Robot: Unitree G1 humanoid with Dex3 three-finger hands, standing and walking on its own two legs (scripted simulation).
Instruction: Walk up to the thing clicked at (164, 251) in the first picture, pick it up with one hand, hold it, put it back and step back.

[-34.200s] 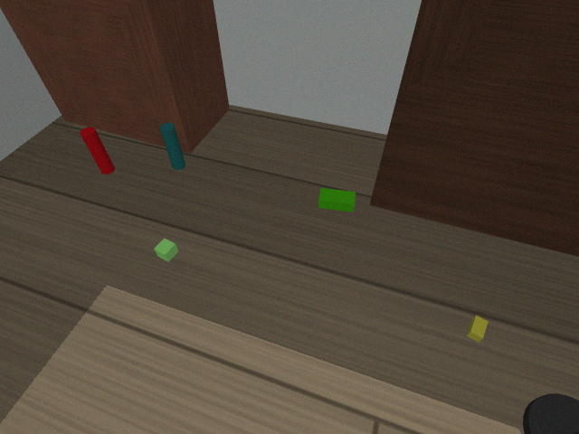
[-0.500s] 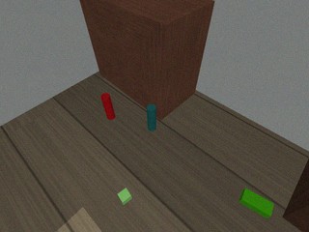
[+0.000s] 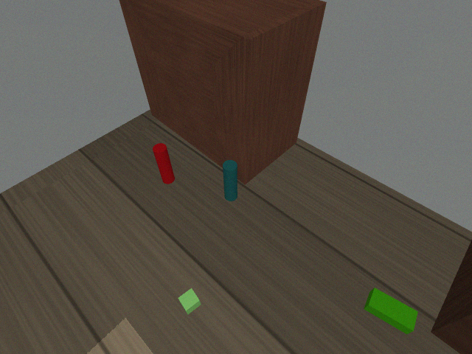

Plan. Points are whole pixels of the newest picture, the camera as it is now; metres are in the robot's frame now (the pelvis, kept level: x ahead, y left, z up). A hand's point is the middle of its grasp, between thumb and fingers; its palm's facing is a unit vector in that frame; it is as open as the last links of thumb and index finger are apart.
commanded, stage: stand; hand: left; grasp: from above
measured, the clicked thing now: (189, 301) +0.42 +0.21 -0.75
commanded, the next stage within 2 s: rise first in 0.36 s
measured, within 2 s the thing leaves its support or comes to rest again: neither
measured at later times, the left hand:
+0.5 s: hand out of the picture +0.08 +0.26 -0.15, palm faces -0.01 -0.94 -0.35, open 7.4 cm
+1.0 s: hand out of the picture +0.13 +0.27 -0.22, palm faces -0.11 -0.87 -0.48, open 13.0 cm
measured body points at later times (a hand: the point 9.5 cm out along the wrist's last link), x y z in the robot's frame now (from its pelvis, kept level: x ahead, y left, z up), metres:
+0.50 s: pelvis +0.00 +0.00 +0.00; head +0.02 +0.00 +0.45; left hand +0.08 +0.31 -0.13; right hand +0.08 -0.30 -0.13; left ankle -0.01 +0.14 -0.75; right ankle +0.02 -0.14 -0.75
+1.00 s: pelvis -0.01 +0.01 -0.06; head +0.07 +0.02 +0.38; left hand +0.13 +0.31 -0.19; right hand +0.13 -0.25 -0.17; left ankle -0.01 +0.14 -0.75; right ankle +0.02 -0.14 -0.75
